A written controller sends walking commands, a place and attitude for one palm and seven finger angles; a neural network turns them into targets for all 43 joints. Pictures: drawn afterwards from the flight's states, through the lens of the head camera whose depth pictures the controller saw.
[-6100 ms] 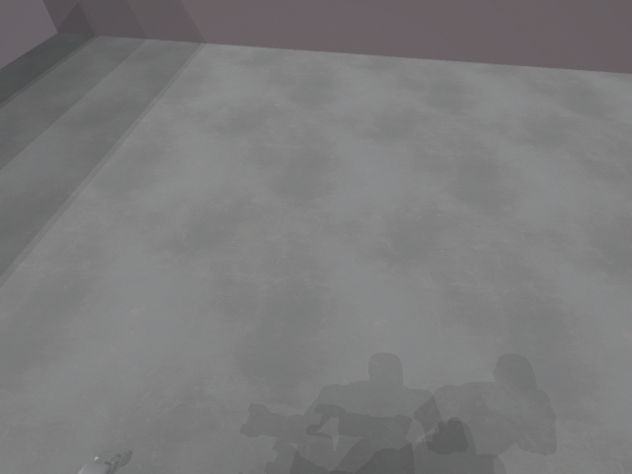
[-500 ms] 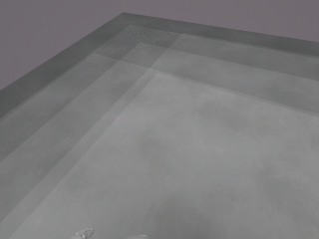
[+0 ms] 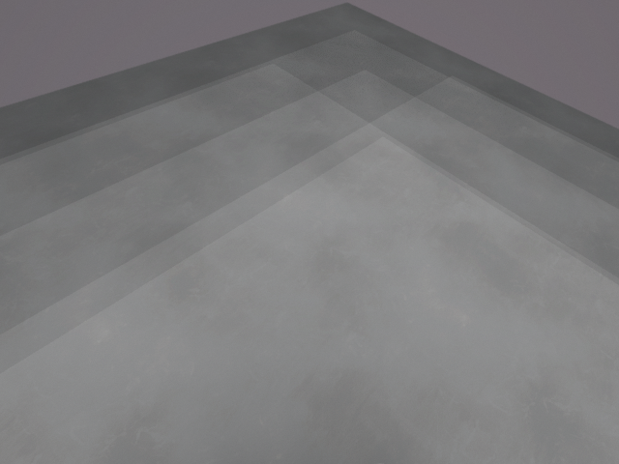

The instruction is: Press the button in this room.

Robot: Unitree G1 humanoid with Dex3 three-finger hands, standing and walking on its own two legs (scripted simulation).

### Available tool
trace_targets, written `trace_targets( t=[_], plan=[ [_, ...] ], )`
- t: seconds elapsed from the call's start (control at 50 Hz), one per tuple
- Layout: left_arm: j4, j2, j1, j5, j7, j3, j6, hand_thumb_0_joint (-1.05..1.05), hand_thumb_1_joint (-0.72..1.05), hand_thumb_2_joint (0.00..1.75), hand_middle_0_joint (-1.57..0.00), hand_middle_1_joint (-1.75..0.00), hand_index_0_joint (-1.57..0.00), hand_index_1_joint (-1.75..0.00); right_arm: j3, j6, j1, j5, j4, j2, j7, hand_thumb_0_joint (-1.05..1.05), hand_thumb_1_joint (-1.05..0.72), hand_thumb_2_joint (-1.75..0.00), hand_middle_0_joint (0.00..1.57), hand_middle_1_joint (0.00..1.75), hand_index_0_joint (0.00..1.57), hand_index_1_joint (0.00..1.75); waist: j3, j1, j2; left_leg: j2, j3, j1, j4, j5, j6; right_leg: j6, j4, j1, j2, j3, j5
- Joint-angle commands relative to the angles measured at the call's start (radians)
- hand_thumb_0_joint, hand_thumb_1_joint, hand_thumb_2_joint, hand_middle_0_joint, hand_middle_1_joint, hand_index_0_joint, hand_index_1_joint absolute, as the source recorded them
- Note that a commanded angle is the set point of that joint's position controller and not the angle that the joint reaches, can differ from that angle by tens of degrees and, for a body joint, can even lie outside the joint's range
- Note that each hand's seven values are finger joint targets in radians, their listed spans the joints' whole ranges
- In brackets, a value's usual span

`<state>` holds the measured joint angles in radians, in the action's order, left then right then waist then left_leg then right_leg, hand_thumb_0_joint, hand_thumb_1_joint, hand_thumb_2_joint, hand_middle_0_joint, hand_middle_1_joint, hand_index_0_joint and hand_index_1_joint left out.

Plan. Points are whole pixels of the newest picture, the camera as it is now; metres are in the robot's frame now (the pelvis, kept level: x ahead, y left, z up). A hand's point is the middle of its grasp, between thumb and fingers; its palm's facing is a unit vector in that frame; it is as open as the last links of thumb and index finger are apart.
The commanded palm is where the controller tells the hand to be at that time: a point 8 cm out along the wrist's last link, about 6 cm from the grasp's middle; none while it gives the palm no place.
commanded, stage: turn or walk to find it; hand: left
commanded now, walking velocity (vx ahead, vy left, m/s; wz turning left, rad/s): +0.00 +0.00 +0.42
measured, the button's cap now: out of the picture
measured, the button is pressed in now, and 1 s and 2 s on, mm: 0 0 0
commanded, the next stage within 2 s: none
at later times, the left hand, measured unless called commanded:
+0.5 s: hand out of the picture +0.06 +0.18 -0.14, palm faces +0.18 -0.94 -0.29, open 7.3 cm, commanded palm none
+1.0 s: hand out of the picture -0.15 +0.17 -0.18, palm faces +0.48 -0.84 -0.25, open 7.3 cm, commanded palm none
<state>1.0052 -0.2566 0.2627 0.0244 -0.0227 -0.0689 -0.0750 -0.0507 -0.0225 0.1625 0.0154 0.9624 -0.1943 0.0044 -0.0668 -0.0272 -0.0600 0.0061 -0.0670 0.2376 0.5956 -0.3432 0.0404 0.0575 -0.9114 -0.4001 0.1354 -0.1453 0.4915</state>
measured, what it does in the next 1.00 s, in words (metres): steps on the spot, turning left: right foot, then left foot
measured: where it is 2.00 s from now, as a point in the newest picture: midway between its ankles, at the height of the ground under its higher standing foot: outside the picture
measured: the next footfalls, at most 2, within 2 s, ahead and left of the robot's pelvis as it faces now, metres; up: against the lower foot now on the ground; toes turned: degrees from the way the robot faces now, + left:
right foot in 0.46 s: +0.03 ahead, -0.13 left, +0.00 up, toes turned +7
left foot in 0.96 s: -0.10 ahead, +0.09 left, +0.00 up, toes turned +29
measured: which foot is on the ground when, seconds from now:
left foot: down 0.00-0.46, up 0.48-0.94, down 0.96-1.00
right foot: up 0.00-0.44, down 0.46-0.96, up 0.98-1.00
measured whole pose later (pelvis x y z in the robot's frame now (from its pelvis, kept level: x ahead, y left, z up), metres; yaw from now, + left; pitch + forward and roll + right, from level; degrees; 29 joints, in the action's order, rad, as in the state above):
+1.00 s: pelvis -0.07 -0.02 +0.00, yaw +26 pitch -1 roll +1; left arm 0.99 -0.24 0.27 0.02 -0.02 -0.06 -0.04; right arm -0.06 -0.03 0.15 0.01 0.97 -0.22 0.01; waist -0.08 -0.03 -0.05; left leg 0.00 -0.06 0.24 0.59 -0.32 0.00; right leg 0.04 -0.73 -0.32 0.16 -0.21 0.40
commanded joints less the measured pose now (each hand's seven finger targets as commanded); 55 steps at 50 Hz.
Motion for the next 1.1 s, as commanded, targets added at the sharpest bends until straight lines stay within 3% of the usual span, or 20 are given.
trace_targets(
  t=[0.0,0.08,0.24,0.38,0.4,0.42,0.44,0.46,0.5,0.56,0.68,0.82,0.86,0.9,0.92,0.94,0.96,0.98,1.0,1.08],
  plan=[
    [-0.097,-0.060,-0.068,-0.005,0.012,-0.014,0.034,0.00,0.90,0.90,-0.20,-0.30,-0.20,-0.30,-0.031,0.015,0.029,0.004,-0.047,-0.197,-0.032,0.00,-0.90,-0.90,0.20,0.30,0.20,0.30,0.034,0.035,0.238,0.251,0.257,-0.104,-0.279,0.553,0.094,0.019,-0.220,-0.172,-0.012,0.116,-0.084],
    [-0.083,-0.064,-0.049,-0.008,0.010,-0.010,0.039,0.00,0.90,0.90,-0.20,-0.30,-0.20,-0.30,-0.033,0.025,0.070,-0.003,-0.043,-0.193,-0.032,0.00,-0.90,-0.90,0.20,0.30,0.20,0.30,0.090,0.038,0.172,0.221,0.228,-0.199,-0.255,0.691,0.095,0.040,-0.203,-0.163,-0.027,0.118,-0.128],
    [-0.138,-0.045,-0.147,-0.012,0.000,-0.005,0.037,0.00,0.90,0.90,-0.20,-0.30,-0.20,-0.30,-0.045,0.013,0.112,0.009,-0.042,-0.195,-0.027,0.00,-0.90,-0.90,0.20,0.30,0.20,0.30,0.069,0.072,0.181,0.236,0.373,-0.153,-0.266,0.538,0.141,0.037,-0.028,-0.103,-0.053,0.137,-0.055],
    [-0.136,-0.041,-0.065,-0.021,-0.005,-0.002,0.056,0.00,0.90,0.90,-0.20,-0.30,-0.20,-0.30,-0.053,0.004,0.065,0.008,-0.056,-0.197,-0.019,0.00,-0.90,-0.90,0.20,0.30,0.20,0.30,0.115,0.022,0.177,0.173,0.415,-0.006,-0.185,0.505,0.105,0.005,0.358,0.174,-0.109,0.114,-0.186],
    [-0.128,-0.049,-0.034,-0.020,-0.008,-0.005,0.064,0.00,0.90,0.90,-0.20,-0.30,-0.20,-0.30,-0.053,0.003,0.060,0.003,-0.061,-0.184,-0.017,0.00,-0.90,-0.90,0.20,0.30,0.20,0.30,0.138,0.005,0.159,0.139,0.395,0.051,-0.147,0.431,0.069,0.001,0.493,0.279,-0.092,0.115,-0.286],
    [-0.125,-0.099,-0.006,-0.012,-0.014,-0.014,0.073,0.00,0.90,0.90,-0.20,-0.30,-0.20,-0.30,-0.049,0.005,0.075,-0.005,-0.064,-0.143,-0.012,0.00,-0.90,-0.90,0.20,0.30,0.20,0.30,0.153,-0.004,0.036,0.074,0.336,0.188,-0.057,0.247,0.013,-0.025,0.584,0.426,0.021,0.218,-0.318],
    [-0.125,-0.182,0.010,0.002,-0.020,-0.032,0.079,0.00,0.90,0.90,-0.20,-0.30,-0.20,-0.30,-0.037,0.006,0.077,-0.009,-0.088,-0.082,-0.008,0.00,-0.90,-0.90,0.20,0.30,0.20,0.30,0.139,-0.014,-0.228,-0.072,0.152,0.361,0.155,-0.113,-0.059,-0.130,0.627,0.487,0.270,0.462,-0.378],
    [-0.141,-0.194,0.008,-0.005,-0.019,-0.029,0.073,0.00,0.90,0.90,-0.20,-0.30,-0.20,-0.30,-0.053,-0.006,0.054,0.002,-0.096,-0.132,-0.012,0.00,-0.90,-0.90,0.20,0.30,0.20,0.30,0.119,-0.025,-0.185,-0.061,0.148,0.333,0.360,-0.244,-0.065,-0.217,0.647,0.326,0.363,0.487,-0.412],
    [-0.168,-0.132,-0.115,-0.009,-0.023,-0.026,0.072,0.00,0.90,0.90,-0.20,-0.30,-0.20,-0.30,-0.063,-0.035,0.072,0.009,-0.056,-0.138,-0.001,0.00,-0.90,-0.90,0.20,0.30,0.20,0.30,0.030,0.030,-0.123,-0.016,0.174,0.310,0.557,-0.139,-0.067,-0.203,0.689,0.166,0.262,0.375,-0.217],
    [-0.174,-0.078,-0.144,-0.011,-0.013,-0.002,0.083,0.00,0.90,0.90,-0.20,-0.30,-0.20,-0.30,-0.056,-0.042,0.133,0.012,-0.017,-0.112,0.012,0.00,-0.90,-0.90,0.20,0.30,0.20,0.30,-0.004,0.062,-0.064,-0.001,0.125,0.308,0.642,-0.002,-0.092,-0.145,0.657,0.147,0.153,0.197,-0.282],
    [-0.132,-0.087,-0.037,-0.004,-0.015,-0.008,0.087,0.00,0.90,0.90,-0.20,-0.30,-0.20,-0.30,-0.053,-0.045,0.072,0.009,-0.025,-0.115,0.012,0.00,-0.90,-0.90,0.20,0.30,0.20,0.30,0.002,0.018,-0.098,0.033,0.105,0.317,0.560,-0.003,-0.121,-0.163,0.653,0.228,0.183,0.175,-0.302],
    [-0.091,-0.149,0.034,0.011,-0.011,-0.030,0.078,0.00,0.90,0.90,-0.20,-0.30,-0.20,-0.30,-0.027,-0.023,-0.019,-0.006,-0.056,-0.087,0.008,0.00,-0.90,-0.90,0.20,0.30,0.20,0.30,0.070,-0.028,-0.141,0.028,0.015,0.181,0.197,-0.141,-0.104,-0.207,0.550,0.306,0.230,0.143,-0.551],
    [-0.081,-0.160,0.028,0.009,-0.009,-0.033,0.075,0.00,0.90,0.90,-0.20,-0.30,-0.20,-0.30,-0.023,-0.013,0.014,-0.010,-0.049,-0.087,0.003,0.00,-0.90,-0.90,0.20,0.30,0.20,0.30,0.110,-0.010,-0.142,0.015,-0.009,0.108,0.074,-0.098,-0.095,-0.192,0.488,0.319,0.230,0.118,-0.642],
    [-0.076,-0.151,0.012,-0.001,-0.006,-0.032,0.070,0.00,0.90,0.90,-0.20,-0.30,-0.20,-0.30,-0.024,-0.002,0.071,-0.009,-0.036,-0.101,0.002,0.00,-0.90,-0.90,0.20,0.30,0.20,0.30,0.143,0.029,-0.098,0.007,-0.019,-0.037,-0.140,0.090,-0.082,-0.125,0.388,0.266,0.194,0.051,-0.620],
    [-0.083,-0.126,0.015,-0.011,-0.005,-0.027,0.062,0.00,0.90,0.90,-0.20,-0.30,-0.20,-0.30,-0.032,0.007,0.100,-0.007,-0.027,-0.147,0.002,0.00,-0.90,-0.90,0.20,0.30,0.20,0.30,0.159,0.049,0.017,0.065,0.043,-0.173,-0.230,0.210,-0.062,-0.074,0.276,0.151,0.153,0.003,-0.496],
    [-0.113,-0.061,0.022,-0.018,0.000,-0.015,0.056,0.00,0.90,0.90,-0.20,-0.30,-0.20,-0.30,-0.054,0.015,0.118,0.003,-0.034,-0.242,-0.002,0.00,-0.90,-0.90,0.20,0.30,0.20,0.30,0.159,0.063,0.304,0.307,0.354,-0.290,-0.272,0.467,0.033,0.000,0.083,-0.109,0.026,-0.044,-0.095],
    [-0.140,-0.041,-0.043,-0.009,-0.001,0.004,0.046,0.00,0.90,0.90,-0.20,-0.30,-0.20,-0.30,-0.064,0.004,0.153,0.001,-0.026,-0.295,-0.008,0.00,-0.90,-0.90,0.20,0.30,0.20,0.30,0.135,0.089,0.343,0.410,0.416,-0.221,-0.273,0.661,0.127,0.012,-0.055,-0.151,-0.015,0.026,0.149],
    [-0.137,-0.062,-0.078,-0.004,-0.003,-0.002,0.036,0.00,0.90,0.90,-0.20,-0.30,-0.20,-0.30,-0.057,0.001,0.137,0.005,-0.023,-0.270,-0.012,0.00,-0.90,-0.90,0.20,0.30,0.20,0.30,0.097,0.085,0.245,0.395,0.350,-0.142,-0.279,0.573,0.138,0.000,-0.127,-0.122,0.000,0.080,0.105],
    [-0.121,-0.052,-0.082,-0.002,-0.004,-0.005,0.030,0.00,0.90,0.90,-0.20,-0.30,-0.20,-0.30,-0.047,0.007,0.093,0.007,-0.028,-0.237,-0.022,0.00,-0.90,-0.90,0.20,0.30,0.20,0.30,0.066,0.071,0.305,0.332,0.329,-0.101,-0.296,0.533,0.117,0.008,-0.153,-0.138,0.002,0.108,0.049],
    [-0.085,-0.065,-0.043,-0.008,0.013,-0.011,0.041,0.00,0.90,0.90,-0.20,-0.30,-0.20,-0.30,-0.029,0.017,0.019,0.001,-0.054,-0.198,-0.029,0.00,-0.90,-0.90,0.20,0.30,0.20,0.30,0.052,0.032,0.205,0.233,0.230,-0.129,-0.262,0.616,0.100,0.023,-0.201,-0.141,-0.021,0.109,-0.090]
  ],
)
